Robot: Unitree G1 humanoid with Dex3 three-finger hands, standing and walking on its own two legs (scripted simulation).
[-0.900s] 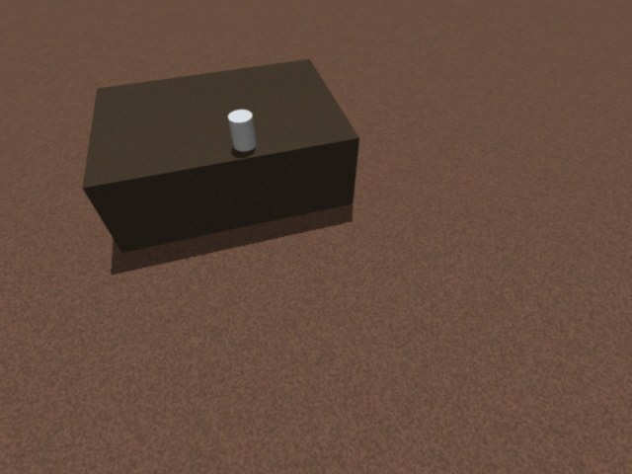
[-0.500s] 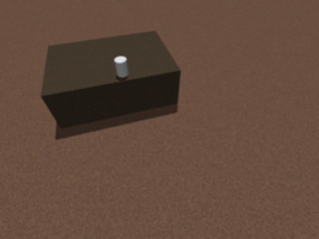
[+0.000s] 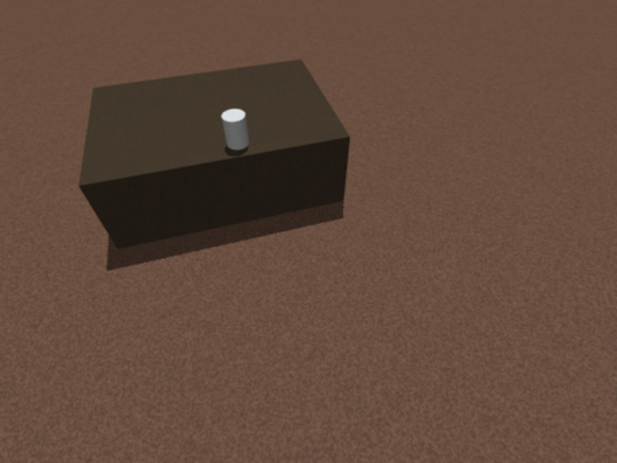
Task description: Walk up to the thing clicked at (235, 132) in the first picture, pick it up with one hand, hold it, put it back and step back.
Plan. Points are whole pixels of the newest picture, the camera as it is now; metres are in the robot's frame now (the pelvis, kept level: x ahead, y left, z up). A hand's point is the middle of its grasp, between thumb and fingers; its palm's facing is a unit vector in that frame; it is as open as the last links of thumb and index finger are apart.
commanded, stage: stand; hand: right
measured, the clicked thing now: (235, 129) +1.30 +0.29 -0.36
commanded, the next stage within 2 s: walk up in 0.22 s
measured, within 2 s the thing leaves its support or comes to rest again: neither
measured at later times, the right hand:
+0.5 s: hand out of the picture +0.15 -0.23 -0.14, palm faces -0.16 +0.91 -0.37, open 7.4 cm
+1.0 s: hand (386, 347) +0.34 -0.13 -0.18, palm faces -0.22 +0.92 -0.31, open 7.4 cm
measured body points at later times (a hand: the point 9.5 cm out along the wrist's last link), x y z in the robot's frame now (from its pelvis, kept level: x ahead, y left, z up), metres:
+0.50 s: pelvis +0.05 +0.05 -0.01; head +0.06 +0.06 +0.44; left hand +0.04 +0.40 -0.13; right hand +0.16 -0.28 -0.12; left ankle +0.13 +0.23 -0.73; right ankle +0.00 -0.12 -0.75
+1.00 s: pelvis +0.26 +0.13 -0.03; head +0.27 +0.11 +0.42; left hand +0.26 +0.47 -0.12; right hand +0.36 -0.17 -0.15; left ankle +0.14 +0.24 -0.74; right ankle +0.38 +0.04 -0.75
